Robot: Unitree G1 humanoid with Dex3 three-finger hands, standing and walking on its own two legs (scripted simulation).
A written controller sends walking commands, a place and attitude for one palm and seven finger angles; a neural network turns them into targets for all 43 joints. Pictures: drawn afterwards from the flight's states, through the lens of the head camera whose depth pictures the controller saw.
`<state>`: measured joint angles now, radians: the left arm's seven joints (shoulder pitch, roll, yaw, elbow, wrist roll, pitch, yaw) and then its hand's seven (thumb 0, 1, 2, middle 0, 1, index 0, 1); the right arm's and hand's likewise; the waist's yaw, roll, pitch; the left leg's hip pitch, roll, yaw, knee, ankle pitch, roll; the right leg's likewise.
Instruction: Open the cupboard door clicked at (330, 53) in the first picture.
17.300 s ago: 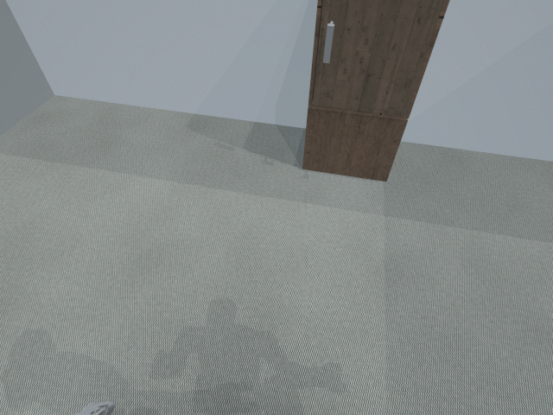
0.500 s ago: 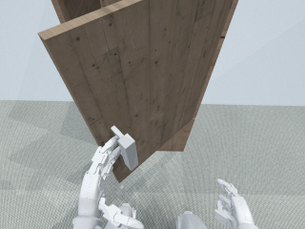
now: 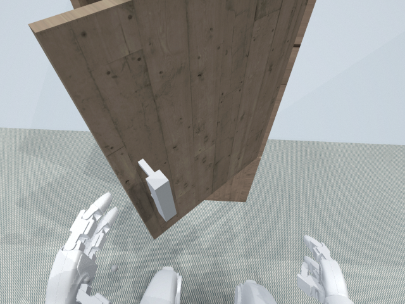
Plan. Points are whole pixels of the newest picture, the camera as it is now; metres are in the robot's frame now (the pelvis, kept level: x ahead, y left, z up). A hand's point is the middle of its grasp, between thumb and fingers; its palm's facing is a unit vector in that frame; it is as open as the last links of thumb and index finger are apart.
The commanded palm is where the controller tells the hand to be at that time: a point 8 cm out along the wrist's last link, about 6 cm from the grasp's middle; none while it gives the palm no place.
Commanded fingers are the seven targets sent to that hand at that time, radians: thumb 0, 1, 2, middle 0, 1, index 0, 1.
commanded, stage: draw the hand back to the body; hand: left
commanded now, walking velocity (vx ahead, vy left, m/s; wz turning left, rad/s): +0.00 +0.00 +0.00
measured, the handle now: (156, 190) +0.31 +0.11 +0.06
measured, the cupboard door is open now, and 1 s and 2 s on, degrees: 44 44 44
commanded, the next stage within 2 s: step back with the hand held close in 1.66 s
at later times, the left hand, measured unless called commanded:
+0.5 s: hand (73, 259) +0.17 +0.19 +0.13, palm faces +0.01 -1.00 -0.06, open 16.3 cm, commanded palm +0.14 +0.25 +0.15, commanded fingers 0.00 -0.43 0.33 -0.15 -0.30 -0.15 -0.30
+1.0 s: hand out of the picture +0.20 +0.26 +0.21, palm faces +0.33 -0.86 -0.39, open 12.5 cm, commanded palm +0.16 +0.31 +0.24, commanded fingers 0.00 0.44 0.70 -0.18 -0.30 -0.18 -0.30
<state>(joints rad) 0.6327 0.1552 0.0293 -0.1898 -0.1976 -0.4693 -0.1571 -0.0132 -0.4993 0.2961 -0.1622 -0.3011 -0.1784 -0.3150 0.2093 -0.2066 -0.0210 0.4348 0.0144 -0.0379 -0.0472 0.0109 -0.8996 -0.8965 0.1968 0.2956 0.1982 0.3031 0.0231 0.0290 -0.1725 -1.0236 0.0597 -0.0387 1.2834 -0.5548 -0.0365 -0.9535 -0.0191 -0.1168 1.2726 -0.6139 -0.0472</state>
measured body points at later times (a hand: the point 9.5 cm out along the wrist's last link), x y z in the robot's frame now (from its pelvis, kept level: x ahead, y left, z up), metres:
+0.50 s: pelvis +0.00 +0.02 +0.04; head +0.03 +0.02 +0.49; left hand +0.17 +0.24 +0.14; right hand +0.18 -0.20 -0.03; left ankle +0.03 +0.14 -0.62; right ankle +0.01 -0.09 -0.62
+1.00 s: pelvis +0.03 +0.04 +0.10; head +0.01 +0.02 +0.55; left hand +0.18 +0.31 +0.23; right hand +0.21 -0.17 +0.03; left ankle +0.03 +0.14 -0.62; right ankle +0.01 -0.09 -0.62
